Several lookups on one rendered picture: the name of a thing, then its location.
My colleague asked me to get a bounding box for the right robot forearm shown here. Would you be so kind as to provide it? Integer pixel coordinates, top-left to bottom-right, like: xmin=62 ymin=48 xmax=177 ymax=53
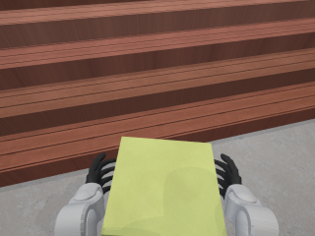
xmin=223 ymin=184 xmax=281 ymax=236

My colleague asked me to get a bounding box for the carton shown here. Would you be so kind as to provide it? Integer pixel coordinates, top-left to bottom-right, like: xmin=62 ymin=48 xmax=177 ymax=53
xmin=100 ymin=137 xmax=227 ymax=236

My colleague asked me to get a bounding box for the robot left hand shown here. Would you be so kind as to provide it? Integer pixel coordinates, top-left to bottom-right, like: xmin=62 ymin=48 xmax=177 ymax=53
xmin=85 ymin=152 xmax=116 ymax=194

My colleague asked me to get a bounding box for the left robot forearm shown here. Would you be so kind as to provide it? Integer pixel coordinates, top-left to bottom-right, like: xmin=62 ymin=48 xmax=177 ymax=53
xmin=54 ymin=183 xmax=105 ymax=236

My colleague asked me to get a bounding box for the robot right hand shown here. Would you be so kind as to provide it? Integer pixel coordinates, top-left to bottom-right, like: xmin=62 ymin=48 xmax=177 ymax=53
xmin=214 ymin=153 xmax=242 ymax=199

